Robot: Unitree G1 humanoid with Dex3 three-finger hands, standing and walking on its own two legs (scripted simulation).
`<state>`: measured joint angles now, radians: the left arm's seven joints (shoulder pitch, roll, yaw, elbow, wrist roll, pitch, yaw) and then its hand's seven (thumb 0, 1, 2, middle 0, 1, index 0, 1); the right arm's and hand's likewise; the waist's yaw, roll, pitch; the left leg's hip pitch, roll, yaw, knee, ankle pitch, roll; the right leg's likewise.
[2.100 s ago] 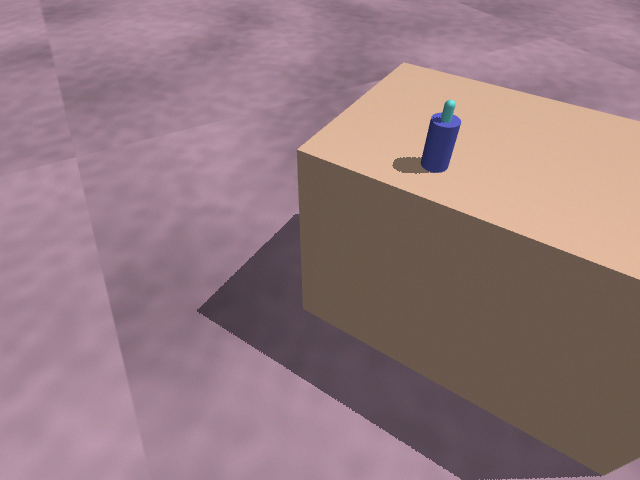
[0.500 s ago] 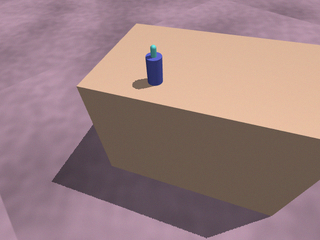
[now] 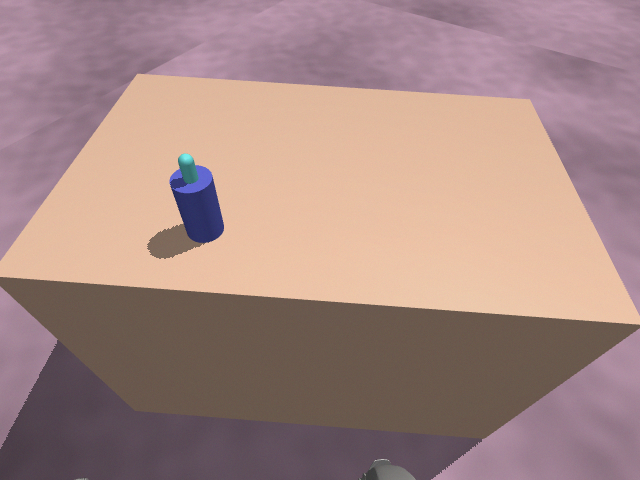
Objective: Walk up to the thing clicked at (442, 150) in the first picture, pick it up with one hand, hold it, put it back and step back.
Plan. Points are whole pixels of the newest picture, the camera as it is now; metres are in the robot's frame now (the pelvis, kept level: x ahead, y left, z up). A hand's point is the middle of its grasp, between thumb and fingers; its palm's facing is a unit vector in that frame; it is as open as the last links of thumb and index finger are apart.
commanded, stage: walk up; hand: left
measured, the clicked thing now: (196, 195) +0.56 +0.18 +0.01
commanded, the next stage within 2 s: none
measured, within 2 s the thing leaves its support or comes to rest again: neither
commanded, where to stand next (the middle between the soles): +0.10 +0.01 m, yaw -5 degrees
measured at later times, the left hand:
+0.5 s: hand out of the picture +0.19 +0.24 -0.16, palm faces -0.09 -0.92 -0.38, open 7.4 cm
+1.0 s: hand out of the picture +0.11 +0.27 -0.15, palm faces -0.15 -0.90 -0.41, open 7.4 cm
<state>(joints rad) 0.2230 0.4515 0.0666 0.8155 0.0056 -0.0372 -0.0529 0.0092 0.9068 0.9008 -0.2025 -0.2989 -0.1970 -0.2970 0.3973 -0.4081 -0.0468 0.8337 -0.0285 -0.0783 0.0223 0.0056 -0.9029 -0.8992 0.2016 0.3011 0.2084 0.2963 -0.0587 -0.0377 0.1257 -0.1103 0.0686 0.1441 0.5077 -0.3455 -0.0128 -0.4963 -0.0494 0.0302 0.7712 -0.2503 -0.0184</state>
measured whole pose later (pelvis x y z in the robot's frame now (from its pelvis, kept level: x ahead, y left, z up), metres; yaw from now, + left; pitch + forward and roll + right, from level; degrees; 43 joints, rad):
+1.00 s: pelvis +0.02 +0.01 -0.01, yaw -8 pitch -3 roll +0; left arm 0.22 0.37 0.02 1.01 0.02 -0.04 0.00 0.01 0.90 0.90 -0.21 -0.30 -0.20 -0.30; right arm 0.18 -0.38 -0.02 0.94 -0.01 0.00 0.02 0.01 -0.91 -0.90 0.20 0.30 0.21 0.30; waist 0.00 0.04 0.07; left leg -0.26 0.01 0.04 0.63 -0.29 0.02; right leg -0.21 0.00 0.02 0.62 -0.35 0.01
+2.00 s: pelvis +0.04 +0.01 +0.01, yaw -8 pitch -2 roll +0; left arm 0.09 0.36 0.00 1.13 0.02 -0.03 0.00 0.01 0.90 0.90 -0.21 -0.30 -0.20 -0.30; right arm 0.09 -0.35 -0.02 1.13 -0.01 0.00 0.02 0.01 -0.91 -0.90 0.20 0.30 0.21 0.30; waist -0.01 0.00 0.06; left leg -0.12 0.00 0.05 0.38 -0.21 0.02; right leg -0.07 -0.01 0.03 0.36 -0.24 0.02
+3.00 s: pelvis +0.02 +0.01 +0.02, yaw -7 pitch -2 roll +0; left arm 0.13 0.35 -0.01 1.14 0.02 -0.01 -0.01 0.01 0.90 0.90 -0.20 -0.30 -0.20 -0.30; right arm 0.10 -0.34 -0.01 1.16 -0.01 -0.01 0.01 0.00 -0.91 -0.90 0.20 0.30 0.21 0.30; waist -0.01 0.00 0.05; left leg -0.13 0.00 0.03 0.31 -0.14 0.01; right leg -0.08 -0.01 0.01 0.29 -0.18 0.02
